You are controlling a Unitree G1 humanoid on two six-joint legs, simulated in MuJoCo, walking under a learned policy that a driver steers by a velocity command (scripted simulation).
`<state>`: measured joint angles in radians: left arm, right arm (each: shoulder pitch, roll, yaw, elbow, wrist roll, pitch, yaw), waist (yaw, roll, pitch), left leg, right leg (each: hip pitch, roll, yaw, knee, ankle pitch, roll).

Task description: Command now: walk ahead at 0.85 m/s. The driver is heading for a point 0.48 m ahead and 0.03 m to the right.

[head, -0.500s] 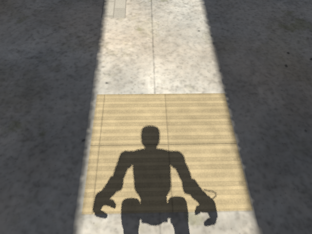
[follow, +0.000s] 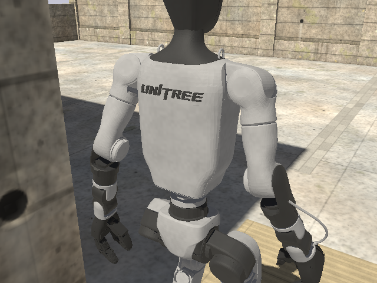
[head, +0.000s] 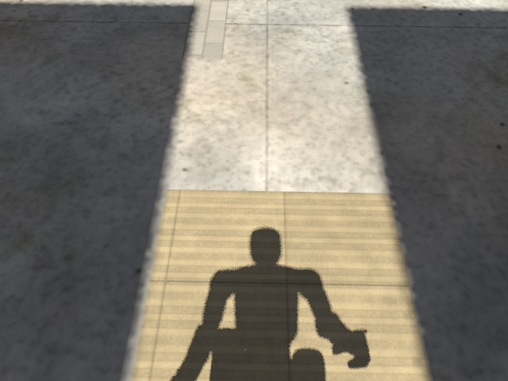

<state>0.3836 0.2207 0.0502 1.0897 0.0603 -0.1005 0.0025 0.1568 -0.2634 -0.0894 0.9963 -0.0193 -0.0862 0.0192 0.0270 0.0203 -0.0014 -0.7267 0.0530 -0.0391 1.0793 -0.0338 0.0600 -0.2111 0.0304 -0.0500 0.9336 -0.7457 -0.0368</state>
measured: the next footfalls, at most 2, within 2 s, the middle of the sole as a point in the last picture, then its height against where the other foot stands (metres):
left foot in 0.18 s outside the picture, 0.21 m lower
right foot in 0.52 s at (288, 351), level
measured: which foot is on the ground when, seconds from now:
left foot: up 0.00-0.16, down 0.18-0.52, up 0.54-0.90, down 0.92-1.00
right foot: down 0.00-0.16, up 0.18-0.50, down 0.52-1.00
